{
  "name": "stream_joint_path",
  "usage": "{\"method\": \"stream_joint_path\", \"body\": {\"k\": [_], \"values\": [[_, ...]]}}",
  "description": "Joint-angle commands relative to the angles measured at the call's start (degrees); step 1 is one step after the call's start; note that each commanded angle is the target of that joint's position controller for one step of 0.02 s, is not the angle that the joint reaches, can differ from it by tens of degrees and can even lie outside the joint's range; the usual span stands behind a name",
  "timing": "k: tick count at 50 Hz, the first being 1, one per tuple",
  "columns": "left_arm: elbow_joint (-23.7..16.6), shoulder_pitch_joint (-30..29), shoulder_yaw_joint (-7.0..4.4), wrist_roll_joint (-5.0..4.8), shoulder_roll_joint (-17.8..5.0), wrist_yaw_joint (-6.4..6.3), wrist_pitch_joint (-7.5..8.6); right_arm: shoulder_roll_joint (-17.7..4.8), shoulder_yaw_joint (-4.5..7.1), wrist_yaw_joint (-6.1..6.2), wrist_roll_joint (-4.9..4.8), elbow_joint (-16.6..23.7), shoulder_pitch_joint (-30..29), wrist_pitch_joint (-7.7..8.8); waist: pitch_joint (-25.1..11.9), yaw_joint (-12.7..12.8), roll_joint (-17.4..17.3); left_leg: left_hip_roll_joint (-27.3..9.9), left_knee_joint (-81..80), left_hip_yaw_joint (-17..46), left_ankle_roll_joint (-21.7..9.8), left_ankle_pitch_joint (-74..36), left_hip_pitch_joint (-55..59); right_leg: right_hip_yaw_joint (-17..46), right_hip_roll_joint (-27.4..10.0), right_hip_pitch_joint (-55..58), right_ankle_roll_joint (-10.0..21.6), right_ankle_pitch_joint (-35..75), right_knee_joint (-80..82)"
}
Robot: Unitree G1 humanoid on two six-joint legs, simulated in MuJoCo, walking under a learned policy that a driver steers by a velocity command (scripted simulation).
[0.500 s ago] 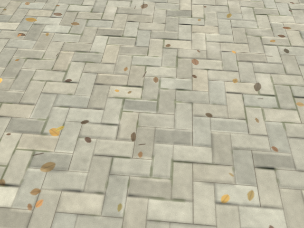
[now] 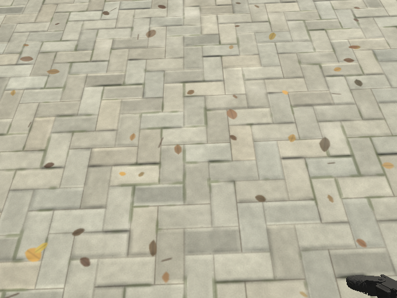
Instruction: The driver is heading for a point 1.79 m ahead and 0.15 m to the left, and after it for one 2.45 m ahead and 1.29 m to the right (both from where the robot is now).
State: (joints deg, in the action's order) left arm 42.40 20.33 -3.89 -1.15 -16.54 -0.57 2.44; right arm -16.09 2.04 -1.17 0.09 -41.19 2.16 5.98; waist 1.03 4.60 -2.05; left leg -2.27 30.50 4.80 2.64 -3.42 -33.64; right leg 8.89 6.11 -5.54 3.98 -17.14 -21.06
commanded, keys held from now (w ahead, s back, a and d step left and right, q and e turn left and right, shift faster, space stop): w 0.24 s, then no key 0.50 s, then w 0.12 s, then no key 0.14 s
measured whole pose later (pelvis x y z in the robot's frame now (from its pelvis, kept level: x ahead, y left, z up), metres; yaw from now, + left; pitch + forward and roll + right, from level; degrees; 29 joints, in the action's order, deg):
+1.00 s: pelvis +0.37 +0.02 +0.00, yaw -2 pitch +1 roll -1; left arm 47.5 9.3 -3.5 -0.2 -14.7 -0.6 1.9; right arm -14.2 2.3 2.1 0.0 -54.6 18.4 1.6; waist -0.4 -2.7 0.4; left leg -2.6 27.1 1.2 1.0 17.0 -10.8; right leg -1.5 1.6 -20.7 0.9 -21.5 -38.1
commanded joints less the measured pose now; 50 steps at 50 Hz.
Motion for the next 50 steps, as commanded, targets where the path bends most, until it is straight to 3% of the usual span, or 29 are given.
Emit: {"method": "stream_joint_path", "body": {"k": [1, 3, 4, 5, 6, 7, 9, 12, 14, 17, 22, 24, 26, 27, 28, 29, 30, 32, 33, 36, 38, 40, 41, 42, 43, 44, 45, 47, 50], "values": [[-1.7, 2.0, -2.31, 0.19, -8.6, -0.32, 0.27, -6.4, 1.83, -0.46, -0.21, 4.6, -3.6, 1.49, -0.3, -0.9, 8.2, 0.8, -2.4, -1.2, -2.2, 3.1, 5.9, 11.0, -16.2, -0.4, 7.1, 14.6, 2.0], [-1.7, 1.0, -2.06, 0.36, -7.9, -0.23, -0.1, -7.8, 2.79, -0.15, 0.09, 3.0, 2.6, 1.84, -2.4, -4.4, 8.8, 2.1, -5.5, -3.4, -4.9, 5.9, 14.2, 10.3, -14.4, 0.7, 5.5, 23.8, -4.3], [-2.3, 0.6, -1.18, 0.72, -5.8, -0.09, -0.05, -9.9, 3.63, 0.14, 0.77, 1.8, 9.6, 2.1, -8.5, -7.7, 7.0, -2.1, -3.9, 0.1, -7.9, 5.0, 25.7, 7.6, -11.4, -2.3, 3.8, 25.3, -14.7], [-3.2, 5.3, -0.13, 0.58, -3.0, -0.15, 0.47, -14.7, 4.93, 0.28, 1.41, 0.7, 17.6, 1.96, -17.4, -8.4, -3.2, -13.1, -3.3, 17.3, -15.2, 8.3, 46.3, 1.3, -4.4, -18.3, -0.2, 13.1, -33.4], [-3.1, 9.2, 0.44, -0.05, -2.3, -0.18, 1.14, -14.3, 5.24, -0.5, 0.09, -2.0, 22.1, 1.18, -19.9, -8.2, -15.8, -19.6, -11.4, 37.5, -20.0, 22.7, 53.7, -0.3, -0.7, -32.3, -2.5, -15.9, -46.3], [-3.1, 4.4, -0.58, -0.7, -7.1, -0.06, 1.34, -9.9, 3.94, -0.55, -1.18, -1.7, 20.7, 1.0, -12.7, -9.5, -8.9, -18.7, -13.5, 36.5, -17.9, 32.9, 49.4, 2.3, -3.9, -38.4, -2.2, -14.1, -51.4], [-5.1, -4.6, -0.79, 0.22, -7.7, 0.06, 1.55, -7.0, 2.75, -0.34, -0.16, -0.6, 14.0, 0.2, -2.4, -8.3, -1.6, -14.4, -16.0, 23.2, -15.4, 24.9, 35.2, -2.0, -8.3, -38.5, -2.0, -5.3, -48.6], [-4.8, -3.8, -0.7, 0.56, -4.9, 0.53, 1.45, -5.0, 1.89, -0.22, 0.44, -1.0, 11.7, 0.31, -1.2, -5.2, -4.2, -10.0, -19.4, 14.3, -15.0, 12.6, 27.2, -3.6, -11.6, -32.3, -2.7, -0.1, -41.5], [-5.2, -4.8, -0.32, 1.07, -3.4, 0.31, 1.14, -6.3, 2.11, -0.01, 0.21, -1.7, 11.7, 0.53, -0.6, -4.6, -3.6, -9.9, -19.4, 9.3, -15.9, -5.8, 25.2, -5.4, -11.4, -31.3, -4.2, 0.8, -36.8], [-5.9, -8.1, 0.63, 1.59, -1.2, 0.28, 1.35, -8.1, 2.52, 0.72, -0.03, -3.1, 11.8, -0.29, -2.2, -4.9, -2.6, -7.4, -17.5, 1.0, -14.4, -23.3, 23.9, -7.5, -10.3, -26.7, -5.5, 9.2, -25.0], [-6.9, -14.7, 0.43, 1.21, -1.8, 1.24, 1.54, -8.6, 2.31, 1.37, -0.71, -6.1, 15.8, -1.9, -3.5, -7.5, -3.1, -7.3, -14.6, -0.5, -12.4, -19.5, 27.4, -7.6, -7.3, -20.5, -4.5, 20.6, -11.9], [-7.2, -14.8, -0.07, 1.56, -3.2, 1.6, 1.78, -9.0, 2.42, 1.51, -0.95, -6.7, 15.1, -2.46, -3.6, -6.5, -3.3, -8.5, -11.1, 1.1, -11.6, -17.9, 29.1, -7.0, -7.0, -18.7, -2.9, 18.3, -8.9], [-5.2, -9.6, -0.91, 2.34, -4.8, 1.4, 2.03, -8.2, 2.16, 1.66, -1.06, -6.9, 14.1, -2.79, -5.7, -3.5, -1.6, -5.8, -3.8, 0.6, -9.1, -16.8, 28.6, -8.0, -6.0, -9.5, -0.7, 25.2, -2.4], [-4.8, -6.2, -1.7, 2.92, -8.4, 0.85, 2.11, -6.6, 1.51, 1.63, 0.12, -6.6, 15.7, -2.36, -10.1, -3.0, 2.5, -2.6, 3.8, -1.4, -6.4, -9.0, 24.2, -3.0, -12.2, 0.5, 2.0, 47.3, -4.7], [-5.1, -4.5, -1.53, 3.79, -9.6, 0.29, 1.36, -2.3, 0.01, 1.21, 1.1, -7.4, 23.2, -1.78, -17.5, -5.3, 12.2, 1.9, 17.1, -2.8, -2.8, 17.2, 11.6, 8.5, -24.3, 17.0, 10.8, 65.3, -9.2], [-4.2, -2.9, -0.24, 2.81, -4.2, 0.46, 0.48, -2.8, -0.4, 0.99, 0.33, -8.7, 24.4, -2.44, -23.0, -3.6, 15.4, 2.6, 25.6, -0.9, -0.6, 42.3, 8.8, 15.1, -28.7, 18.0, 15.7, 60.5, -7.2], [-3.8, -4.4, 0.43, 1.87, -2.7, 0.93, -0.11, -6.4, 0.62, 0.91, -0.57, -8.3, 21.3, -3.41, -19.0, -3.2, 11.2, 0.9, 28.2, 0.6, 0.0, 44.4, 6.8, 14.8, -26.3, 12.3, 14.1, 45.3, -4.0], [-4.0, -11.6, 0.61, 1.77, -3.2, 1.22, -0.59, -6.1, 1.07, 1.99, -0.51, -7.4, 15.8, -5.92, -8.9, -4.8, 7.1, -1.2, 26.0, -0.6, 1.2, 39.8, 5.5, 10.5, -22.5, -0.5, 10.0, 24.9, 1.3], [-4.2, -14.7, 0.3, 2.13, -4.2, 1.05, -0.72, -6.0, 1.24, 2.62, -0.05, -7.4, 15.4, -6.98, -7.0, -6.1, 8.6, -2.1, 22.5, -0.6, 1.6, 36.3, 8.8, 8.8, -21.0, -6.5, 8.6, 17.9, 3.7], [-3.4, -17.8, 0.09, 2.89, -4.0, 0.61, -1.28, -3.3, 0.78, 3.21, 0.43, -9.5, 18.2, -7.61, -6.5, -7.8, 10.8, -0.7, 12.5, -3.5, 1.5, 26.0, 19.7, 2.1, -16.6, -15.3, 7.1, 11.3, 5.7], [-2.1, -17.4, 0.2, 2.07, -3.5, 0.28, -1.55, -2.5, 0.68, 2.86, 0.78, -10.7, 19.2, -7.24, -8.0, -8.4, 9.7, 0.4, 4.7, -5.5, 0.2, 16.2, 25.6, 0.0, -15.0, -17.0, 5.7, -1.5, 5.8], [-0.7, -15.7, -0.09, 1.33, -4.3, 0.01, -1.92, -3.7, 1.06, 2.65, 1.74, -10.5, 18.4, -7.03, -5.4, -8.0, 10.5, 1.8, 3.9, -7.6, -2.0, 19.6, 27.0, 0.4, -13.3, -20.8, 2.4, -20.1, 7.0], [-0.5, -15.5, -0.3, 1.06, -4.9, -0.12, -2.08, -4.9, 1.24, 2.86, 1.52, -9.8, 17.9, -6.78, -2.3, -7.9, 9.7, 0.6, 1.0, -5.9, -4.1, 26.6, 24.1, 1.0, -12.9, -21.7, 1.3, -23.7, 5.9], [-0.9, -15.7, -0.19, 0.77, -4.0, -0.18, -1.94, -7.2, 1.66, 3.23, 1.02, -9.5, 17.7, -6.47, 0.5, -7.6, 4.7, -2.7, -5.1, -1.3, -7.1, 35.5, 20.5, -1.2, -10.7, -22.4, -0.2, -23.3, 2.2], [-1.7, -17.3, 0.0, 0.21, -2.6, -0.36, -1.31, -9.9, 2.59, 3.38, 0.52, -10.6, 18.8, -6.06, 3.4, -8.2, -4.1, -6.0, -12.9, 5.4, -10.0, 46.0, 16.0, -8.1, -5.6, -22.6, -2.6, -17.7, -5.9], [-1.8, -18.6, 0.17, -0.09, -1.4, -0.46, -0.4, -10.7, 2.85, 3.47, 0.46, -10.7, 18.4, -5.35, 5.3, -8.5, -12.0, -11.5, -20.8, 14.8, -12.4, 48.3, 16.4, -12.6, -2.3, -23.5, -3.9, -7.3, -16.7], [-1.6, -18.1, -0.1, 0.2, -1.7, -0.44, 0.31, -9.9, 2.58, 3.63, 0.95, -10.0, 15.2, -4.56, 6.8, -7.6, -14.0, -14.9, -22.3, 19.1, -13.7, 40.7, 17.0, -10.3, -3.6, -24.5, -3.2, -4.2, -21.6], [0.1, -15.3, -0.73, 1.24, -2.5, -0.27, 0.73, -6.7, 1.91, 3.53, 0.56, -9.8, 13.5, -3.12, 4.0, -6.3, -10.5, -14.3, -16.8, 14.9, -13.4, 14.9, 24.7, -8.2, -5.5, -27.5, -2.8, -8.9, -24.9], [2.0, -14.6, 0.31, 0.99, 1.2, 0.3, 0.61, -6.2, 1.78, 3.48, -0.81, -11.0, 12.0, -3.73, -1.6, -5.4, -6.8, -9.4, -10.0, 4.7, -10.1, -5.4, 27.1, -10.7, -5.1, -15.1, -3.3, 0.7, -9.3]]}}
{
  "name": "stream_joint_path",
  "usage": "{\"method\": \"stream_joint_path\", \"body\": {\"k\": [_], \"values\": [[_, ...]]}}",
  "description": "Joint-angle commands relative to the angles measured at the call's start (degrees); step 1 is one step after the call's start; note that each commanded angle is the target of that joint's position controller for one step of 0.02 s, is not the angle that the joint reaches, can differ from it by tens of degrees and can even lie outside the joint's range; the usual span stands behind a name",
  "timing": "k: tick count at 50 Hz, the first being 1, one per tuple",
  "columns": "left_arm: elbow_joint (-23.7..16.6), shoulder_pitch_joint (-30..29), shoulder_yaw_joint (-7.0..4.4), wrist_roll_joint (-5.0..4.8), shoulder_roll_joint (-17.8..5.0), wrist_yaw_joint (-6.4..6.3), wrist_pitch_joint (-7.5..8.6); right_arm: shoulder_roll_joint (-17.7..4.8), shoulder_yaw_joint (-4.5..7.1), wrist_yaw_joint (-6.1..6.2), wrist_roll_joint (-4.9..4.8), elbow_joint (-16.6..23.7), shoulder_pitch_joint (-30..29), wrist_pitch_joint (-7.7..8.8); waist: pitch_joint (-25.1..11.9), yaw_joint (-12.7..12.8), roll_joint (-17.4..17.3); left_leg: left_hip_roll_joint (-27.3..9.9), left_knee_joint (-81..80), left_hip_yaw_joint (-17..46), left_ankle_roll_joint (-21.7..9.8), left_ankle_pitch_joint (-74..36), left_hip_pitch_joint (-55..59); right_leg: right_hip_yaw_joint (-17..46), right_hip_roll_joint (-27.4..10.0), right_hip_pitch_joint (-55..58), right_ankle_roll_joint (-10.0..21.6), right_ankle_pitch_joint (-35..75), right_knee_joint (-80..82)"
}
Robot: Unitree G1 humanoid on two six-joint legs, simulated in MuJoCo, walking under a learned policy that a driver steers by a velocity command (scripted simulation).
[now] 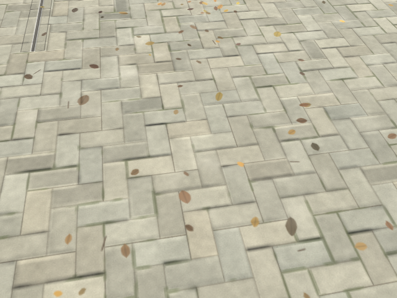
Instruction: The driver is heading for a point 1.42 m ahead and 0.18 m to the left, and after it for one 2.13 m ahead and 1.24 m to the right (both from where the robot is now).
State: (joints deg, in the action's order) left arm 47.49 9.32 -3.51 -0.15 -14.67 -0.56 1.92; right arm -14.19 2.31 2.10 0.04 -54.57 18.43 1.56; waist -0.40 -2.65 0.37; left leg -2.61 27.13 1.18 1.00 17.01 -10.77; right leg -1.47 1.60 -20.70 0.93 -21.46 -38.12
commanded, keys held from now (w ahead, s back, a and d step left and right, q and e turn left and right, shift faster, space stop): no key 1.00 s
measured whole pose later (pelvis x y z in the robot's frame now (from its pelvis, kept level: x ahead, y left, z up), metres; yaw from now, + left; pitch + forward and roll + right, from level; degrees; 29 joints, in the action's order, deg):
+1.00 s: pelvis +0.01 -0.02 +0.00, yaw -1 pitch -1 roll +0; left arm 62.8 6.5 -1.9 -0.2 -12.3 -1.6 -1.3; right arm -10.9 1.2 3.0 0.4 -64.5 16.9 0.7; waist 2.6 -0.1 0.2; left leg -2.7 26.6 -0.1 2.7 17.8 -7.3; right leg 0.0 1.6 -14.8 1.9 -11.9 -28.2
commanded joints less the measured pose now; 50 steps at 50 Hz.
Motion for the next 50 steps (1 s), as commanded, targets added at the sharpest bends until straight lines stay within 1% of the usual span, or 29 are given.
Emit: {"method": "stream_joint_path", "body": {"k": [1, 2, 3, 4, 5, 6, 7, 8, 10, 12, 16, 20, 26, 33, 41, 50], "values": [[-2.0, -2.1, -0.17, -0.02, -0.7, 0.49, 0.82, -8.6, 1.59, 0.18, -1.0, 1.8, -4.1, 0.19, -1.5, 2.7, -9.0, -7.7, -5.3, 6.5, -7.5, -26.3, 2.7, -1.3, 0.6, 6.6, -0.3, 13.8, 14.0], [-1.4, -1.2, -0.62, 0.21, -2.3, 0.5, 0.27, -8.7, 1.62, 0.05, -0.87, 1.2, -2.8, 0.1, -2.5, 2.8, -8.4, -6.7, -4.9, 6.1, -6.0, -24.6, 1.1, -0.1, 0.1, 12.1, 0.0, 19.7, 16.8], [-1.3, 0.2, -1.21, 0.34, -5.1, 0.06, -0.29, -7.7, 1.32, -0.17, -0.04, 0.9, -1.8, 0.43, -4.5, 2.7, -5.1, -4.9, -3.6, 4.7, -3.8, -20.5, -1.3, 3.8, -3.9, 18.4, 0.9, 30.5, 16.1], [-1.2, 0.7, -1.65, 0.33, -8.3, -0.46, -0.97, -5.9, 0.93, -0.4, 1.16, 0.5, 0.0, 0.97, -5.6, 1.1, 1.1, -1.1, -1.2, 1.8, -1.3, -12.0, -4.3, 6.7, -7.6, 22.5, 3.2, 43.4, 12.1], [-0.3, -0.8, -0.92, 0.21, -6.2, -0.42, -1.63, -3.1, 0.16, -0.24, 0.84, -0.3, 2.2, 1.05, -7.0, -0.2, 5.5, -0.5, -3.0, 0.3, 0.6, -7.4, -3.1, 7.4, -8.5, 21.2, 6.4, 40.1, 10.9], [-0.5, -2.3, -0.7, -0.11, -4.8, -0.13, -1.89, -5.4, 0.52, -0.08, 0.58, -0.7, 0.0, 0.81, -4.0, 1.2, 3.3, 0.1, -2.3, -0.5, 1.6, -7.1, -2.9, 7.4, -7.2, 18.7, 6.7, 37.0, 11.0], [0.2, -2.0, -0.64, 0.12, -5.1, 0.01, -1.85, -6.7, 0.88, 0.09, 0.21, -0.7, -1.6, 0.42, -3.0, 1.7, 3.0, 0.4, -1.4, -0.8, 2.0, -8.6, -3.5, 7.3, -6.6, 18.1, 6.3, 37.6, 10.9], [0.6, -1.9, -0.66, 0.27, -5.7, 0.19, -1.56, -7.0, 0.94, 0.4, 0.04, -1.0, -1.7, -0.08, -2.9, 1.8, 2.9, 0.2, -0.7, -0.6, 1.9, -11.1, -3.1, 7.1, -6.4, 17.7, 6.0, 40.7, 10.4], [2.0, -1.3, -0.62, 0.06, -6.0, 0.43, -1.01, -6.6, 0.74, 0.69, 0.17, -1.7, -0.8, -0.86, -4.0, 1.5, 2.9, -0.3, -0.4, -0.4, 1.8, -14.3, -1.1, 7.0, -6.6, 17.9, 5.7, 46.7, 9.7], [3.2, -1.6, -0.44, -0.05, -5.7, 0.45, -0.96, -6.3, 0.68, 0.8, 0.15, -2.4, -1.2, -1.36, -4.5, 1.4, 2.5, -0.4, -0.6, -0.4, 1.7, -14.6, 0.4, 7.0, -6.6, 17.7, 5.7, 47.9, 9.4], [4.9, -3.5, -0.34, -0.16, -5.8, 0.27, -1.23, -6.2, 0.83, 0.9, 0.11, -3.4, -3.1, -2.16, -3.2, 1.3, 1.0, -0.4, -2.2, -0.7, 1.6, -13.6, 2.2, 6.5, -5.8, 15.7, 5.2, 42.2, 10.4], [6.7, -4.5, -0.21, -0.16, -5.4, -0.06, -1.51, -5.9, 0.95, 0.96, 0.17, -4.5, -4.5, -2.52, -1.6, 1.4, 0.0, -0.4, -3.7, -1.1, 1.5, -11.6, 2.7, 6.1, -5.0, 14.0, 4.6, 34.5, 11.7], [9.0, -5.1, -0.07, -0.02, -5.1, -0.68, -2.0, -5.4, 0.93, 1.03, 0.26, -5.8, -5.2, -2.26, 0.4, 1.8, -0.1, -0.2, -4.9, -1.6, 1.4, -7.8, 1.4, 5.8, -4.3, 12.6, 4.0, 24.1, 13.7], [10.9, -5.1, 0.17, 0.05, -4.9, -1.01, -2.37, -4.5, 0.57, 1.08, 0.36, -7.3, -3.7, -1.64, 1.8, 2.2, 0.2, 0.0, -5.3, -2.0, 1.3, -4.9, -0.6, 5.8, -3.9, 11.5, 3.5, 15.8, 15.2], [12.4, -4.5, 0.47, 0.02, -4.5, -1.14, -2.64, -3.2, 0.03, 1.09, 0.4, -8.5, -0.8, -1.01, 2.6, 2.6, 0.0, 0.2, -5.5, -2.2, 1.1, -3.3, -2.3, 5.5, -3.6, 10.8, 3.1, 11.5, 15.9], [13.5, -3.4, 0.75, -0.04, -3.8, -1.29, -2.79, -2.0, -0.4, 1.1, 0.38, -9.2, 2.3, -0.5, 3.1, 2.7, -0.5, 0.4, -5.6, -2.2, 0.7, -2.6, -3.5, 5.0, -3.2, 10.2, 2.7, 10.8, 15.7]]}}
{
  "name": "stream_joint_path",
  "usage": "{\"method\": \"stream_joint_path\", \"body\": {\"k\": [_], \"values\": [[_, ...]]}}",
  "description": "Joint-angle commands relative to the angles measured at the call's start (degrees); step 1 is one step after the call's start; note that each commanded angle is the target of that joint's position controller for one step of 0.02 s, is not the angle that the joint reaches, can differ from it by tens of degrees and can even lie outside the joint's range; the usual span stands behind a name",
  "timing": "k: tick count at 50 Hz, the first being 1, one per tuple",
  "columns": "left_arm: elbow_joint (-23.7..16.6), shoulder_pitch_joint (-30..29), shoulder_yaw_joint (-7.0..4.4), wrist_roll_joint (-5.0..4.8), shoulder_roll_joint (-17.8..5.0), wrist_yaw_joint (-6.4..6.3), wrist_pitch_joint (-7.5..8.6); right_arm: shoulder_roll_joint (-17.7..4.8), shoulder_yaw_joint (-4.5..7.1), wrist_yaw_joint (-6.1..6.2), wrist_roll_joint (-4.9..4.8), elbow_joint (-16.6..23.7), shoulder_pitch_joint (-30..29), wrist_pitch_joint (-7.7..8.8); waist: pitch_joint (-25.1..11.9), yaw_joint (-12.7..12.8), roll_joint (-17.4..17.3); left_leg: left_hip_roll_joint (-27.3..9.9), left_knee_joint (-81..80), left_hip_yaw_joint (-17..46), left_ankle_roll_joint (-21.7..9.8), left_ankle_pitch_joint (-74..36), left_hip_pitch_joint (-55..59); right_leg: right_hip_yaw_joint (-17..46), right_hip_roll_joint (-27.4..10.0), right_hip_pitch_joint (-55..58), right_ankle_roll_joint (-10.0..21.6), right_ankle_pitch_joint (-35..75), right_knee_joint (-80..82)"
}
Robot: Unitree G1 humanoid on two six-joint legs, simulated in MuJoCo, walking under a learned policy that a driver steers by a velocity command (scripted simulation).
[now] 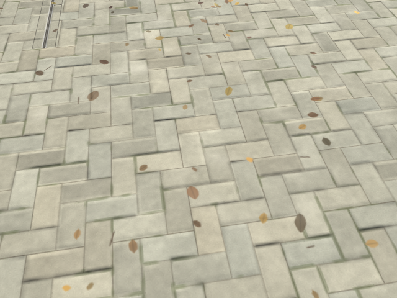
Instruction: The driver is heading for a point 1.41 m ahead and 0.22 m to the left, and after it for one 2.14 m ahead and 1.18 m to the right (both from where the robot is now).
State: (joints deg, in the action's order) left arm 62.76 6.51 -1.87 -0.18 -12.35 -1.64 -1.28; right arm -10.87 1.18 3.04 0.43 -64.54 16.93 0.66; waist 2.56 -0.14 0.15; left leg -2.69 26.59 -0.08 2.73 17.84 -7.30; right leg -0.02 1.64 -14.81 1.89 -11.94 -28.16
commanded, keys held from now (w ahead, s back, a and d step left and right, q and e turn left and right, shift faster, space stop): no key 0.14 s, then w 0.86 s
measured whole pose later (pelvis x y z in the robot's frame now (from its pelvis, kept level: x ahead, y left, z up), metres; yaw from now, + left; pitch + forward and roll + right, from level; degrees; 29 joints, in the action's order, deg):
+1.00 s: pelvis +0.31 -0.04 +0.01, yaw +1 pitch +0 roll -2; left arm 61.3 18.1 -2.3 0.2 -12.7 1.0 5.6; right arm -14.5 4.3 1.5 -0.9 -51.1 9.8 5.2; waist -0.5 2.7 -2.3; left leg -8.0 59.7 1.1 -2.0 9.1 -38.5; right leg -4.3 3.8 -6.9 4.1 -9.9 -16.1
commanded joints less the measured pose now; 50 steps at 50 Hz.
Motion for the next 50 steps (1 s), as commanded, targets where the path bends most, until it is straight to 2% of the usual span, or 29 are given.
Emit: {"method": "stream_joint_path", "body": {"k": [1, 7, 8, 10, 13, 15, 17, 18, 19, 20, 21, 22, 23, 26, 28, 30, 32, 34, 36, 37, 38, 39, 40, 41, 42, 43, 45, 47, 50], "values": [[-1.7, -0.4, -0.87, -0.01, -6.0, -0.22, 0.41, -5.2, 0.7, 0.16, -0.02, 0.7, 4.0, 0.44, 0.1, 0.2, -0.4, 0.5, -5.0, -0.9, -1.1, -3.4, -7.1, 3.5, -3.2, 4.3, 1.7, 1.4, 5.7], [-1.2, 0.7, -0.72, -0.07, -5.6, -0.33, 0.42, -4.6, 0.58, 0.16, -0.08, 0.6, 5.5, 0.6, 0.2, 0.3, -0.5, 0.6, -5.0, -0.8, -1.4, -3.6, -7.4, 3.2, -3.0, 4.2, 1.5, 2.5, 5.2], [-0.6, 1.7, -0.63, -0.05, -5.2, -0.38, 0.38, -4.0, 0.48, 0.2, -0.15, 0.1, 6.8, 0.53, -1.0, 0.2, -0.3, 1.2, -4.9, -1.6, -1.6, 0.9, -6.9, 2.8, -2.5, 4.5, 1.6, -3.7, 5.6], [-0.3, 3.0, -1.25, -0.67, -6.7, -0.53, 0.28, -4.6, 0.77, 0.52, -0.55, 0.7, 6.7, 0.37, 0.7, 0.4, 0.5, 2.5, -2.2, -2.5, -3.2, 12.9, -9.2, 2.8, -1.9, 1.4, 2.6, -21.9, 5.4], [-0.9, 4.3, -1.79, -1.14, -7.3, -0.19, 1.72, -3.9, 0.74, 0.47, -0.88, 2.3, 6.6, 1.57, 4.8, 0.5, 2.7, 1.5, 1.2, -1.0, -5.7, 18.7, -14.9, 8.7, -5.9, -2.0, 5.3, -32.7, 7.4], [-0.7, 6.9, -2.32, -1.54, -8.2, 0.21, 2.97, -2.9, 0.66, -0.14, -1.02, 3.0, 6.6, 2.84, 3.9, 1.0, 4.2, 1.3, 4.5, -1.0, -6.3, 15.1, -16.5, 14.6, -9.7, -0.1, 7.5, -33.4, 9.1], [-1.5, 6.2, -2.54, -1.71, -8.6, 0.51, 3.65, -2.1, 0.63, -0.81, -1.17, 3.4, 7.7, 3.7, 2.9, -0.2, 5.6, 1.6, 5.4, -1.3, -7.4, 11.5, -13.1, 18.6, -12.1, -2.0, 8.9, -33.2, 11.1], [-2.6, 3.7, -2.44, -1.78, -8.2, 0.64, 3.87, -2.3, 0.71, -1.01, -1.15, 3.1, 9.4, 4.01, 3.2, -1.7, 4.8, 1.2, 2.9, -0.3, -8.4, 11.2, -9.1, 16.9, -11.2, -5.6, 8.2, -31.2, 10.3], [-4.2, -0.3, -2.13, -1.91, -7.1, 0.81, 4.17, -3.1, 0.98, -1.01, -1.15, 2.3, 12.5, 4.3, 4.0, -3.9, 1.7, -0.3, -2.2, 2.9, -10.0, 13.4, -3.6, 11.4, -7.8, -11.3, 6.1, -27.2, 6.4], [-6.1, -4.7, -1.49, -2.0, -4.6, 0.98, 5.0, -5.7, 1.78, -0.9, -1.53, 0.5, 18.4, 4.6, 4.9, -6.4, -5.3, -4.6, -9.1, 11.6, -12.6, 18.2, 4.2, 2.2, -2.1, -20.2, 2.6, -20.2, -4.8], [-8.2, -7.7, -0.96, -1.81, -2.8, 1.35, 6.43, -11.0, 3.23, -1.23, -2.1, -0.5, 22.8, 4.89, 5.9, -7.6, -15.5, -14.2, -16.3, 26.5, -16.2, 16.7, 11.7, -4.5, 1.1, -29.8, 0.4, -12.9, -17.8], [-9.0, -9.4, -1.24, -1.56, -4.6, 1.56, 7.44, -10.9, 3.29, -1.38, -1.42, -0.2, 22.9, 5.17, 7.8, -7.8, -14.1, -19.0, -16.0, 32.4, -17.9, 6.9, 14.5, -1.7, -1.4, -37.5, 0.7, -18.0, -25.9], [-9.0, -8.8, -1.4, -1.7, -4.9, 1.99, 8.13, -9.1, 2.92, -1.46, -0.85, 0.1, 22.7, 5.55, 7.3, -6.5, -10.0, -19.4, -14.1, 31.4, -17.7, -1.1, 18.3, 0.3, -3.6, -42.7, 1.3, -17.7, -32.3], [-9.7, -9.0, -1.36, -1.91, -4.5, 3.26, 8.85, -6.7, 2.15, -1.97, -0.85, 1.7, 19.3, 4.99, 5.2, -4.6, -6.0, -16.8, -15.0, 20.9, -14.5, -13.6, 21.2, 0.0, -7.1, -45.8, 1.9, -11.1, -33.5], [-10.8, -10.7, -0.62, -1.8, -2.5, 3.98, 8.5, -5.5, 1.59, -1.61, -0.6, 3.8, 15.0, 4.18, 5.8, -3.3, -6.1, -12.4, -18.1, 13.0, -12.2, -12.5, 12.1, -1.6, -6.8, -35.5, 1.0, -3.6, -23.2], [-11.9, -12.2, 0.12, -1.43, -1.2, 4.53, 7.77, -8.1, 2.11, -1.3, -0.58, 5.3, 12.6, 4.21, 5.4, -2.7, -8.2, -8.5, -20.7, 6.4, -11.1, -11.8, 0.1, -4.8, -3.6, -19.2, 0.3, 4.7, -13.6], [-12.7, -12.1, -0.31, -1.65, -3.6, 4.43, 6.93, -10.4, 2.91, -1.32, -1.25, 5.0, 13.9, 4.6, 5.6, -1.6, -9.4, -10.1, -21.9, 5.9, -11.4, -13.3, -2.1, -5.2, -2.4, -11.6, 0.7, 7.1, -10.7], [-12.7, -8.9, -1.54, -1.76, -6.7, 4.02, 6.62, -10.8, 3.22, -1.4, -1.62, 4.9, 13.3, 4.6, 3.8, 1.4, -9.6, -11.2, -15.9, 4.4, -9.8, -28.7, 2.4, -5.2, -1.1, -7.3, 2.4, 6.5, -7.3], [-9.1, 4.0, -3.94, -2.11, -10.4, 3.53, 6.36, -10.3, 3.08, -1.4, -1.15, 5.2, 12.9, 3.98, -4.8, 8.0, -8.7, -8.8, 2.1, 0.6, -7.1, -47.1, 2.2, -6.5, 1.4, 9.1, 5.1, 5.7, -5.5], [-7.0, 13.3, -5.11, -1.94, -13.4, 3.08, 6.09, -9.5, 2.58, -1.47, -0.31, 6.4, 12.3, 3.83, -10.7, 11.8, -5.1, -6.5, 18.2, -0.4, -5.1, -37.2, -8.9, 2.4, -5.8, 24.3, 7.4, 2.6, -5.8], [-5.6, 19.6, -5.99, -0.58, -19.4, 3.14, 5.94, 0.5, 0.14, -1.86, -0.27, 7.8, 18.8, 4.76, -21.7, 7.7, 14.4, 4.3, 42.3, 0.2, -1.8, 3.5, -25.4, 33.6, -22.8, 39.1, 17.1, -12.2, 4.6], [-5.1, 18.1, -4.53, -0.76, -15.2, 3.58, 6.23, -2.0, 0.76, -2.15, -2.11, 7.8, 16.0, 6.47, -21.8, 8.2, 14.5, 4.8, 52.7, 8.3, -3.0, 12.7, -31.3, 47.9, -24.4, 35.9, 17.8, -18.5, 15.8], [-6.1, 11.5, -3.43, -1.0, -11.8, 3.63, 6.83, -6.1, 1.92, -2.31, -3.83, 10.2, 9.6, 7.39, -10.9, 6.4, 11.2, 1.2, 55.7, 6.9, -4.7, 9.4, -37.1, 39.2, -23.2, 27.5, 15.0, -17.2, 15.7], [-7.5, 6.2, -2.61, -0.83, -9.2, 3.69, 7.31, -7.4, 2.11, -2.04, -3.65, 11.4, 5.2, 7.67, -6.6, 4.8, 5.0, -2.2, 53.7, 5.7, -5.9, 3.8, -35.4, 30.4, -21.2, 18.2, 13.1, -11.1, 15.7], [-7.9, 2.6, -2.03, -0.03, -7.5, 3.96, 7.66, -7.7, 2.76, -1.56, -2.7, 11.4, 3.8, 7.27, -4.0, 2.6, 2.2, -4.5, 50.3, 4.8, -6.3, -0.1, -31.9, 23.3, -18.7, 10.1, 11.7, -4.8, 16.5], [-7.8, 1.1, -1.6, 0.68, -6.2, 4.03, 7.91, -6.8, 3.1, -1.36, -2.12, 11.1, 5.5, 6.33, -3.5, 0.2, 3.4, -6.2, 47.3, 5.2, -6.7, -2.3, -27.6, 18.2, -16.3, 5.1, 10.7, -2.5, 17.9], [-6.6, 2.2, -1.3, 0.47, -5.5, 3.71, 8.0, -5.1, 3.27, -1.28, -2.1, 11.0, 6.7, 4.78, -1.8, -1.5, 4.7, -6.9, 43.0, 4.6, -6.7, -2.6, -24.9, 13.4, -14.4, 0.6, 10.9, -0.7, 20.8], [-5.6, 4.6, -1.45, 0.33, -7.1, 2.86, 8.17, -5.7, 3.62, -1.24, -1.6, 12.8, 2.7, 4.28, 0.6, -1.7, 3.6, -7.3, 38.1, 3.8, -5.6, -6.1, -28.4, 10.9, -14.4, -0.2, 11.9, 1.8, 23.0], [-5.0, 8.1, -1.69, 0.33, -8.7, 1.61, 7.78, -6.1, 3.7, -1.75, -0.79, 15.5, -5.5, 4.5, 1.9, -0.2, 1.7, -7.4, 27.3, 3.2, -3.7, -15.3, -34.3, 8.5, -14.3, 3.1, 11.9, 5.7, 23.8]]}}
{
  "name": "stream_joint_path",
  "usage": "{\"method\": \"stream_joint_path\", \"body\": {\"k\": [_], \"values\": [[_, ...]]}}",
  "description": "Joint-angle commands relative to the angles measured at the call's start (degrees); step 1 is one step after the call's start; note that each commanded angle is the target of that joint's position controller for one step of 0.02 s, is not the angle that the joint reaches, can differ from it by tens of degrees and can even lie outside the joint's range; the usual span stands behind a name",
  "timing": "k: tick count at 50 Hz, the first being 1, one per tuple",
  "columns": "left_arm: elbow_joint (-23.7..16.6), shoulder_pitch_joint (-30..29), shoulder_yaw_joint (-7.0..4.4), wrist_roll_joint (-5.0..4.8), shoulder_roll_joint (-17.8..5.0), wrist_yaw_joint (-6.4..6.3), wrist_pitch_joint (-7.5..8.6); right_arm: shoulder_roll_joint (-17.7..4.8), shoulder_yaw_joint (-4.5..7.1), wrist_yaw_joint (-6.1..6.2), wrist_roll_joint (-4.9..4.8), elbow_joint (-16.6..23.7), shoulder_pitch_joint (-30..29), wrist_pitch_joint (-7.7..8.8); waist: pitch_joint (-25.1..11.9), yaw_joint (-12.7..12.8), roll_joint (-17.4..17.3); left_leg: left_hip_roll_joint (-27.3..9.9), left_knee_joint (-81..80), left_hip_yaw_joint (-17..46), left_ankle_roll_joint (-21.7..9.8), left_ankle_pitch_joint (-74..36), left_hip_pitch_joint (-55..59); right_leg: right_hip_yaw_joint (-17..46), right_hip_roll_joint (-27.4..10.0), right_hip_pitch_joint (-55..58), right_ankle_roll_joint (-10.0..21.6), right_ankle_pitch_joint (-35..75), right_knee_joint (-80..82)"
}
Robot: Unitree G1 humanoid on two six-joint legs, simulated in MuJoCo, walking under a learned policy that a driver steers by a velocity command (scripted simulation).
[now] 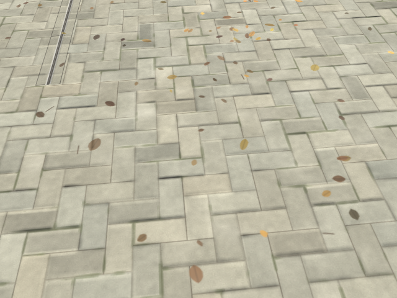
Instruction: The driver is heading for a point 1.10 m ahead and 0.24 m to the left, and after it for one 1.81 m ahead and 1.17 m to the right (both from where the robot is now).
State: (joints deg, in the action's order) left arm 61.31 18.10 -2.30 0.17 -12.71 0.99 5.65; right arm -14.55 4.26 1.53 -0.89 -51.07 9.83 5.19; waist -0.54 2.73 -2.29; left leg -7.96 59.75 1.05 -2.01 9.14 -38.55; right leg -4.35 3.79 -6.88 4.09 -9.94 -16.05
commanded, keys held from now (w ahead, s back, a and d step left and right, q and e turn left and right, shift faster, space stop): w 0.78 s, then w+q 0.22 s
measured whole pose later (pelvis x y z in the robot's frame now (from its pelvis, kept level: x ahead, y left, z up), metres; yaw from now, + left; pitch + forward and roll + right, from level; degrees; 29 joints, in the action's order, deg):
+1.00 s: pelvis +0.58 +0.00 -0.01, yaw +3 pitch +1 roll -1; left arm 55.3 11.1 -3.7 0.5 -13.3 1.2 6.3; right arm -15.1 4.4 0.8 -2.2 -54.9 15.7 4.2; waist 1.6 0.7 -2.6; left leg -4.1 67.0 3.0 -3.3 18.2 -28.0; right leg -7.1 1.0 -15.4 3.4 -9.3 -23.7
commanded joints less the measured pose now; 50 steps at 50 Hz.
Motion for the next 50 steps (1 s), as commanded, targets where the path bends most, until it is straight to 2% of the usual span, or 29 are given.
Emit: {"method": "stream_joint_path", "body": {"k": [1, 4, 9, 11, 12, 13, 14, 15, 16, 17, 18, 19, 20, 22, 25, 27, 31, 36, 39, 40, 41, 42, 43, 44, 45, 46, 47, 48, 50], "values": [[-3.7, -2.7, -1.26, -0.11, -8.5, -1.28, 0.66, -2.1, 0.47, -0.57, 0.49, 2.7, -0.6, 0.12, 5.1, -2.5, 4.1, -1.6, -10.2, 1.4, 1.2, -9.8, -2.7, 11.3, -15.8, -4.3, 9.1, 5.2, 11.6], [-3.3, 0.9, -1.37, -0.74, -9.4, -1.66, 0.38, -1.1, -0.28, -1.59, 0.08, 4.4, -8.0, 0.47, 5.6, -0.1, 4.1, 1.0, -20.8, -1.4, 1.6, -15.7, 0.7, 7.9, -14.5, -2.8, 7.7, 6.9, 11.6], [-1.6, 6.4, -1.96, -1.38, -10.3, -1.79, -1.04, -2.0, -0.83, -3.45, -0.49, 7.4, -14.8, 0.91, 6.9, 1.7, 4.3, 2.6, -28.8, -1.2, 0.1, -11.3, -0.8, 8.0, -18.3, 8.4, 6.8, 9.2, 6.9], [-1.7, 5.9, -2.42, -1.35, -11.1, -1.81, -1.64, -3.7, -0.37, -3.85, -0.6, 7.6, -13.0, 1.14, 5.3, -0.2, 5.7, 4.0, -30.5, -2.1, -1.4, -6.6, 3.3, 8.0, -19.4, 11.5, 5.8, 17.2, 2.9], [-2.0, 4.9, -2.58, -1.23, -11.6, -1.79, -1.94, -5.2, 0.34, -3.85, -0.57, 6.9, -9.3, 1.27, 2.7, -2.6, 6.9, 5.9, -30.9, -3.6, -2.5, -4.8, 9.3, 7.1, -18.8, 12.0, 5.0, 27.6, -1.9], [-2.4, 3.8, -2.31, -0.99, -11.0, -1.72, -2.33, -7.6, 1.7, -3.63, -0.5, 4.4, -0.5, 1.29, -2.5, -7.1, 6.9, 8.0, -31.6, -5.2, -4.2, -4.9, 20.8, 4.8, -16.2, 10.2, 3.6, 36.2, -12.3], [-3.7, 3.9, -1.39, -0.24, -9.0, -1.67, -2.39, -11.5, 3.08, -3.13, 0.0, 1.6, 10.9, 1.22, -11.0, -11.3, 4.2, 2.0, -29.0, 1.4, -7.3, -5.8, 39.3, 2.6, -13.3, -0.2, 1.6, 28.7, -28.4], [-4.5, 10.7, 0.77, -0.22, -1.5, -1.11, -1.26, -17.2, 4.4, -3.11, 0.99, -0.3, 17.4, 0.9, -20.0, -8.6, -10.4, -12.8, -34.3, 30.0, -16.8, 6.3, 61.2, 1.2, -2.5, -24.2, -2.7, 0.4, -51.8], [-3.6, 9.1, 0.32, -1.27, -4.2, -0.74, 0.5, -12.4, 2.84, -3.25, 0.82, -0.1, 17.4, 0.89, -23.2, -9.5, -10.6, -15.2, -42.5, 42.8, -17.3, 9.8, 62.8, 10.7, -1.3, -31.3, -2.0, -21.6, -59.9], [-5.6, 3.3, -0.97, -2.85, -8.9, -0.53, 1.46, -9.4, 1.78, -3.16, 0.44, 0.5, 12.2, 1.07, -14.0, -8.6, -8.2, -13.2, -42.7, 33.7, -13.9, 8.5, 56.0, 10.9, -4.8, -36.4, -0.8, -18.9, -62.8], [-6.5, -0.7, -1.02, -3.01, -9.2, -0.8, 1.86, -7.5, 1.12, -3.03, 0.51, 1.8, 7.0, 1.11, -8.6, -7.1, -3.8, -11.0, -43.6, 25.1, -12.2, 2.6, 46.9, 9.2, -8.1, -35.6, -0.4, -13.6, -60.9], [-6.7, -2.5, -1.34, -2.22, -8.7, -1.23, 1.68, -6.0, 0.69, -3.2, 0.99, 2.2, 3.4, 1.2, -4.7, -5.3, -0.7, -8.8, -45.6, 19.3, -11.3, -2.2, 38.6, 8.4, -10.3, -33.1, -0.5, -9.6, -56.7], [-6.4, -1.8, -1.74, -1.69, -8.0, -1.52, 0.8, -4.2, 0.14, -3.4, 1.43, 2.2, 1.6, 1.46, -2.9, -3.2, -1.2, -6.4, -47.5, 14.6, -10.2, -4.8, 33.3, 8.7, -12.1, -29.3, -0.4, -7.1, -53.3], [-5.8, 0.2, -1.53, -1.43, -5.2, -1.57, -0.81, -4.1, 0.15, -3.55, 1.42, 1.2, 2.4, 1.75, -1.9, -1.6, -2.0, -5.2, -50.4, 11.2, -10.9, -7.0, 28.9, 8.2, -12.7, -25.9, -1.0, -5.3, -49.9], [-7.7, -4.5, -1.85, -0.88, -5.4, -1.77, -1.57, -6.4, 0.69, -2.55, 1.29, -0.2, 5.3, 1.81, 1.2, -1.7, -0.7, -5.0, -52.9, 7.9, -11.8, -9.8, 28.6, 7.8, -13.2, -31.1, -2.5, 0.9, -42.2], [-9.1, -8.9, -1.96, -0.46, -5.4, -1.57, -1.4, -6.6, 0.68, -1.84, 1.11, -1.0, 7.2, 1.42, 2.3, -2.6, -0.6, -4.4, -53.6, 6.1, -11.2, -10.2, 30.0, 7.5, -13.0, -33.7, -3.2, 7.3, -35.1], [-11.2, -16.9, -1.41, -0.76, -4.2, -0.76, -0.8, -7.4, 0.76, -1.12, 0.54, -2.2, 10.3, 1.03, 4.1, -5.0, -1.0, -2.7, -54.4, 2.0, -9.4, -8.5, 30.8, 4.9, -10.4, -30.8, -3.5, 16.7, -21.8], [-13.9, -23.3, -1.03, -1.28, -4.8, 0.62, -0.27, -8.0, 1.27, -0.77, -0.03, -4.8, 14.2, -0.05, 6.2, -6.3, -1.1, -6.3, -51.0, 2.0, -8.9, -9.8, 39.7, 5.2, -9.3, -32.5, -1.9, 13.1, -15.1], [-13.9, -20.2, -1.81, -1.41, -7.0, 1.25, 0.3, -9.1, 1.85, -0.46, -0.17, -4.9, 12.7, -0.93, 3.8, -3.5, -2.5, -7.7, -45.4, 2.0, -7.4, -21.0, 43.3, 3.6, -7.2, -26.1, 0.3, 6.5, -13.2], [-12.7, -15.4, -2.73, -1.26, -8.5, 1.13, 0.46, -9.1, 1.79, -0.49, -0.26, -4.7, 11.7, -1.24, 0.9, -0.6, -2.8, -6.2, -39.2, 1.3, -6.5, -30.4, 42.2, 2.0, -5.2, -17.9, 1.3, 5.7, -12.1], [-9.5, -5.2, -4.31, -1.12, -11.3, 0.72, 0.53, -7.5, 1.12, -0.57, -0.03, -4.3, 11.2, -1.49, -5.1, 3.8, -1.8, -2.8, -27.7, -0.4, -4.9, -33.1, 37.4, 2.0, -4.7, -3.6, 2.9, 6.5, -12.4], [-7.7, 5.5, -5.55, -0.31, -16.2, 0.05, 0.5, -5.3, -0.02, -0.65, 1.09, -2.8, 12.2, -1.48, -14.5, 6.4, 5.8, 1.6, -8.4, -3.0, -2.6, -14.8, 24.3, 15.6, -16.8, 14.9, 6.5, 5.9, -13.5], [-6.5, 7.7, -5.75, -0.26, -18.1, 0.44, 0.27, 2.4, -1.94, -1.19, 0.3, -3.0, 19.6, -0.28, -21.1, 2.2, 20.6, 11.7, 9.5, 0.3, 0.3, 23.4, 3.1, 42.0, -28.1, 30.8, 14.4, -6.0, -5.2], [-7.1, 6.1, -4.19, -0.63, -12.4, 0.39, 0.5, -4.7, -0.33, -1.19, -1.27, -3.4, 15.0, 0.76, -17.6, 4.4, 13.5, 9.0, 15.9, 7.8, -0.7, 24.2, -2.3, 42.3, -26.3, 27.3, 11.7, -11.8, -1.7], [-8.0, 1.2, -3.45, -0.7, -9.9, 0.11, 0.76, -7.3, 0.5, -1.15, -2.32, -1.7, 9.9, 1.28, -10.0, 3.5, 11.2, 6.2, 16.3, 6.7, -1.7, 18.6, -5.4, 33.2, -25.0, 19.8, 8.8, -9.7, -0.7], [-8.9, -3.7, -2.84, -0.38, -8.3, 0.1, 0.99, -7.0, 0.61, -0.67, -2.09, -1.2, 7.6, 1.17, -6.1, 1.4, 6.6, 3.0, 14.0, 5.4, -1.7, 13.0, -2.8, 26.6, -23.3, 11.4, 7.4, -5.1, 1.1], [-9.1, -6.5, -2.44, 0.0, -6.6, 0.16, 1.21, -6.4, 1.07, -0.32, -1.35, -1.2, 6.7, 0.67, -3.0, -0.1, 6.0, 1.2, 11.0, 5.3, -1.6, 9.4, -0.4, 21.4, -21.5, 5.0, 6.5, -1.9, 3.3], [-8.7, -7.6, -2.11, 0.66, -5.5, 0.15, 1.41, -5.2, 1.25, -0.38, -1.25, -1.5, 8.2, -0.18, -2.1, -1.9, 7.6, -0.2, 9.4, 5.8, -1.6, 7.1, 3.2, 17.3, -20.0, 1.0, 5.7, 0.2, 5.1], [-7.8, -7.3, -2.26, 0.75, -5.5, -0.07, 1.62, -2.8, 1.18, -0.56, -1.46, -1.8, 9.4, -1.64, -0.5, -3.1, 7.6, -0.9, 7.4, 5.5, -1.6, 5.3, 4.5, 11.6, -18.8, -2.0, 5.7, 3.7, 7.5]]}}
